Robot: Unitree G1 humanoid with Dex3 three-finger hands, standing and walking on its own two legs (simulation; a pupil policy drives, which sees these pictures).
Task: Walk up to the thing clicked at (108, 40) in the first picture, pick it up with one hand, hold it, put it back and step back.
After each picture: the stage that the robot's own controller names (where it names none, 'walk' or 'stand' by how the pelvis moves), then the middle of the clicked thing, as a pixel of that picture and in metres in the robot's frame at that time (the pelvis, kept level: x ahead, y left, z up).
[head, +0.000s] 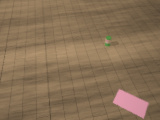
stand; (108, 41) +1.38 -0.31 -0.72
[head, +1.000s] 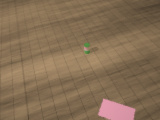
walk; (87, 48) +1.28 +0.05 -0.69
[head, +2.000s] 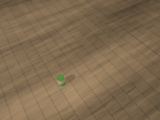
walk; (61, 80) +0.78 +0.25 -0.71
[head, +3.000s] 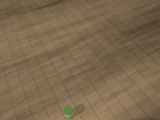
walk; (68, 113) +0.48 +0.17 -0.71
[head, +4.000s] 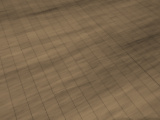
stand; out of the picture +0.35 +0.15 -0.71
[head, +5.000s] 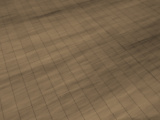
stand; out of the picture +0.34 +0.15 -0.72
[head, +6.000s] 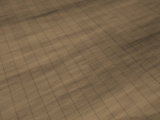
stand; out of the picture +0.34 +0.16 -0.73
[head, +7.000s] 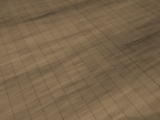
stand; out of the picture +0.33 +0.17 -0.73
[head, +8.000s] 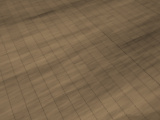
stand; out of the picture +0.32 +0.17 -0.73
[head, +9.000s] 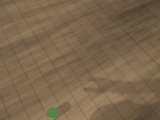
go down; (52, 114) +0.36 +0.18 -0.65
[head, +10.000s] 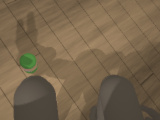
go down; (29, 64) +0.40 +0.22 -0.29
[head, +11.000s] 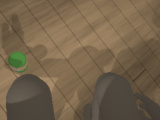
close in; (19, 62) +0.40 +0.23 -0.28
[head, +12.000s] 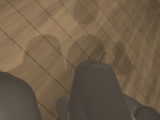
close; out of the picture +0.38 +0.26 -0.21
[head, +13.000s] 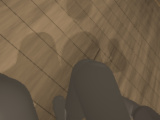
close; out of the picture +0.39 +0.28 -0.21
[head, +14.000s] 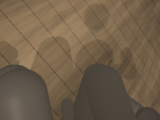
lift; out of the picture +0.32 +0.26 -0.20
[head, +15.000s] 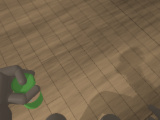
lift; (28, 92) +0.31 +0.19 -0.01
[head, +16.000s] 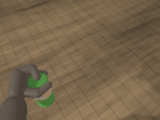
hold; (42, 90) +0.33 +0.16 +0.00
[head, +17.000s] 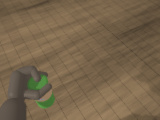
hold; (42, 92) +0.32 +0.16 -0.01
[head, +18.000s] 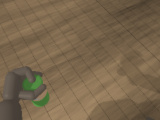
crouch; (37, 91) +0.33 +0.17 -0.07
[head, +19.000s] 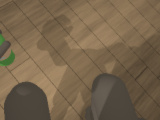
lower; out of the picture +0.44 +0.25 -0.12
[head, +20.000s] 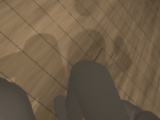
lower; out of the picture +0.40 +0.29 -0.23
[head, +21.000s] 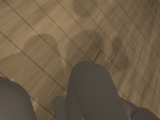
lower; out of the picture +0.39 +0.30 -0.23
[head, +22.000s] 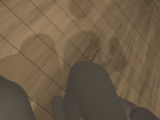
lower; out of the picture +0.39 +0.30 -0.23
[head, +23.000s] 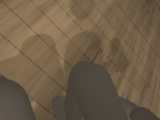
lower; out of the picture +0.39 +0.30 -0.23
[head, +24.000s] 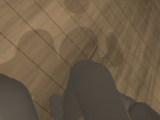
open; out of the picture +0.38 +0.28 -0.23
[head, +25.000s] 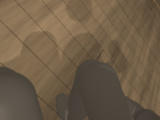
stand; out of the picture +0.36 +0.28 -0.22
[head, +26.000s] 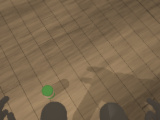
walk; (48, 92) +0.38 +0.20 -0.51
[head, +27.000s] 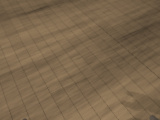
stand; out of the picture +0.34 +0.18 -0.66
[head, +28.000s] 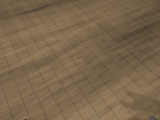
stand; out of the picture +0.34 +0.18 -0.67
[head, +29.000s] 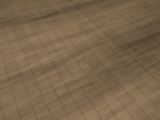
stand; out of the picture +0.36 +0.17 -0.72
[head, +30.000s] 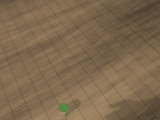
walk; (64, 109) +0.42 +0.20 -0.69
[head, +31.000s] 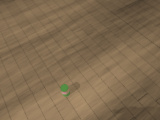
walk; (65, 90) +0.61 +0.21 -0.71
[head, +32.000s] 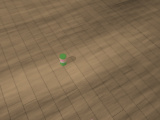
stand; (63, 59) +0.97 +0.18 -0.69
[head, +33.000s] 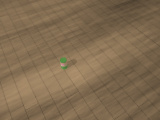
stand; (63, 63) +0.96 +0.20 -0.70
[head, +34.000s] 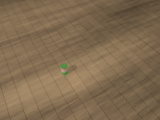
stand; (64, 69) +0.95 +0.19 -0.73
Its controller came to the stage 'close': yes
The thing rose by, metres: 0.69
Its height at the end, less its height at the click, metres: +0.00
